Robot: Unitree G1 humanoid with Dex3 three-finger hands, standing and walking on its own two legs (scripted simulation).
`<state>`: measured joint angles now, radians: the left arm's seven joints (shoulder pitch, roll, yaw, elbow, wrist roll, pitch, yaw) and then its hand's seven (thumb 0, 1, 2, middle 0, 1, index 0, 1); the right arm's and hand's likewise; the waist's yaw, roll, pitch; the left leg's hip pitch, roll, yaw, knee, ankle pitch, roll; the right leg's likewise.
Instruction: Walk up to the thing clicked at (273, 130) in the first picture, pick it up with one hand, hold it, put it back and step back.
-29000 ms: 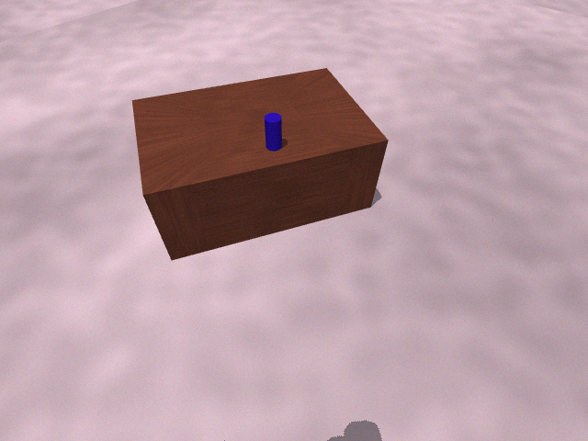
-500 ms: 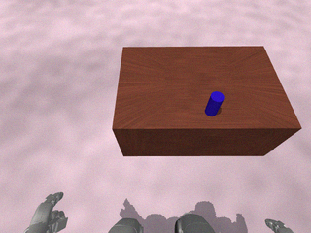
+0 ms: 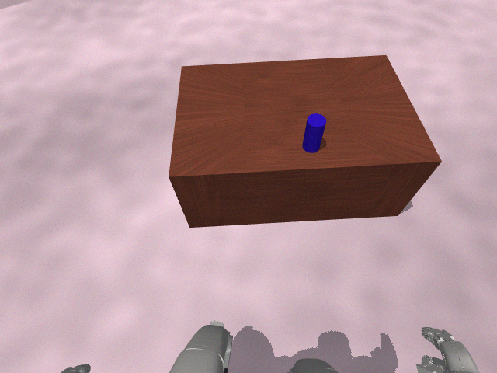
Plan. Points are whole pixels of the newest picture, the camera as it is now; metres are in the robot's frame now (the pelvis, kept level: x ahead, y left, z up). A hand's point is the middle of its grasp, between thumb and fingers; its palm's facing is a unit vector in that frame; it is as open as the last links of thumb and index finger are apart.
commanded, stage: step back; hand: right
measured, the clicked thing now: (313, 133) +0.83 -0.18 -0.30
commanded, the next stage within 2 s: stand in 1.76 s
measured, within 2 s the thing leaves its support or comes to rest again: neither
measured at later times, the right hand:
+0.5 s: hand out of the picture -0.03 -0.28 -0.13, palm faces -0.10 +0.91 -0.41, open 7.4 cm
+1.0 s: hand out of the picture -0.21 -0.28 -0.14, palm faces -0.12 +0.92 -0.36, open 7.4 cm
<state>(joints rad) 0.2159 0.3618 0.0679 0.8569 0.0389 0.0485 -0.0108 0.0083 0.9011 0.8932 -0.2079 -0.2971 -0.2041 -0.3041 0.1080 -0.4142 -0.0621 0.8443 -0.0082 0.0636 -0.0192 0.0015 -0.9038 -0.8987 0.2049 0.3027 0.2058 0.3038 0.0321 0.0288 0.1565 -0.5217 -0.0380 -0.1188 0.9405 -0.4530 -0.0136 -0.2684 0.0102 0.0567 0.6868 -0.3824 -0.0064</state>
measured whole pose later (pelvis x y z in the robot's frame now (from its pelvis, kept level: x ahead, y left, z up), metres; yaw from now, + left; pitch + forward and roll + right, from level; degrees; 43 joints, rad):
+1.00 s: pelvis -0.27 -0.02 +0.01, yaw +6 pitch -3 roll +1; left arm 0.22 0.43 0.07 0.97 0.03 0.02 -0.01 0.01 0.90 0.89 -0.21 -0.30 -0.20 -0.30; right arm 0.26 -0.35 -0.05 1.01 -0.04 0.00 0.02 0.00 -0.90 -0.90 0.20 0.30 0.21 0.30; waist 0.01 -0.03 0.06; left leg -0.23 -0.02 -0.03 0.58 -0.31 0.01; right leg -0.36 -0.03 0.04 0.82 -0.46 -0.02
